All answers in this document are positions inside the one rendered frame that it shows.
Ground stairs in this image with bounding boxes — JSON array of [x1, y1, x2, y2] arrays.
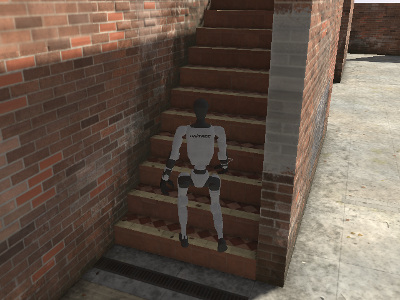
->
[[114, 0, 274, 280]]

